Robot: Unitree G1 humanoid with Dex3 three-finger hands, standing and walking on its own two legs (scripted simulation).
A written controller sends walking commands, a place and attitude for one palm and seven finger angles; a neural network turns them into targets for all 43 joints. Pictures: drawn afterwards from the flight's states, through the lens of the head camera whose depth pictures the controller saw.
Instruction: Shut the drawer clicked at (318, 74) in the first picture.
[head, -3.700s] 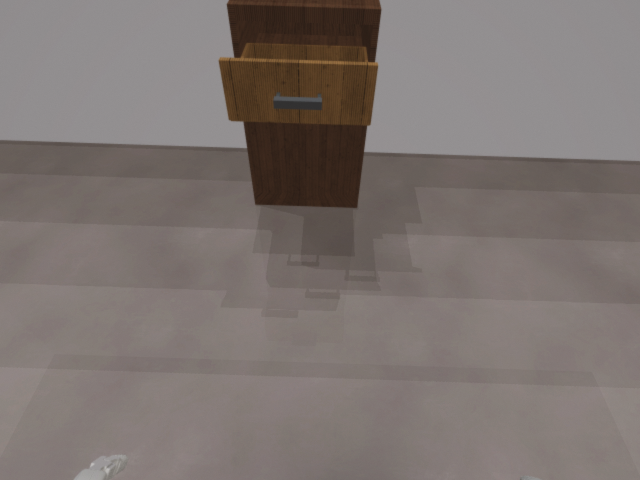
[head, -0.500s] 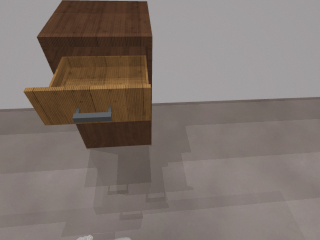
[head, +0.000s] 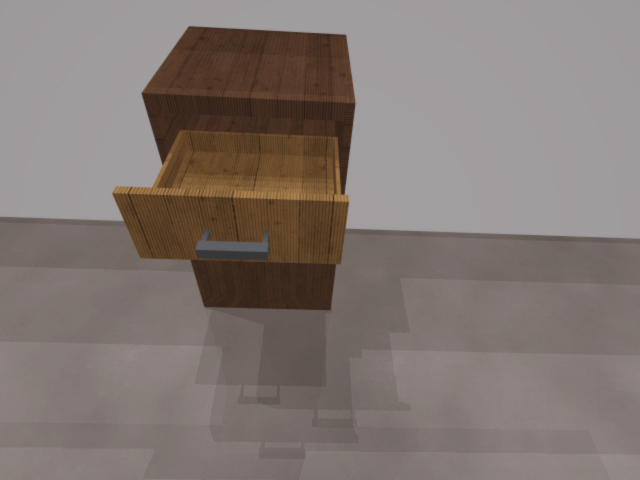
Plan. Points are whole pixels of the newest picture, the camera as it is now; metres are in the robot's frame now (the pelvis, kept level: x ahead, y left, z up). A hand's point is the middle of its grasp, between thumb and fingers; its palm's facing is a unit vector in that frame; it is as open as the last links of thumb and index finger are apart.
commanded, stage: take the last steps up to it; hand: left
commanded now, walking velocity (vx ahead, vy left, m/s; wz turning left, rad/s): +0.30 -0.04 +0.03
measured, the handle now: (234, 242) +0.55 +0.19 -0.08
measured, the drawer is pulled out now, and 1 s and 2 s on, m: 0.29 0.29 0.29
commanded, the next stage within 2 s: come to a stop and stand still in 0.78 s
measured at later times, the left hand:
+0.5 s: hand out of the picture +0.03 +0.05 -0.17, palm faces +0.16 -0.98 -0.15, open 7.4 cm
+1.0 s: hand (223, 476) +0.18 +0.15 -0.19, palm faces +0.13 -0.97 -0.19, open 7.4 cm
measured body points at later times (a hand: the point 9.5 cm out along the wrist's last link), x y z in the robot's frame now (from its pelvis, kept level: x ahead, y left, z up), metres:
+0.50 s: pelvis +0.08 -0.09 +0.00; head +0.07 -0.10 +0.45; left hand +0.02 +0.10 -0.15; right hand +0.12 -0.32 -0.16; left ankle +0.14 +0.07 -0.66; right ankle +0.07 -0.15 -0.75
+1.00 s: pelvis +0.22 -0.02 -0.01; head +0.24 +0.00 +0.44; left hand +0.17 +0.20 -0.18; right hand +0.34 -0.23 -0.15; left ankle +0.23 +0.06 -0.75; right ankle +0.20 -0.15 -0.68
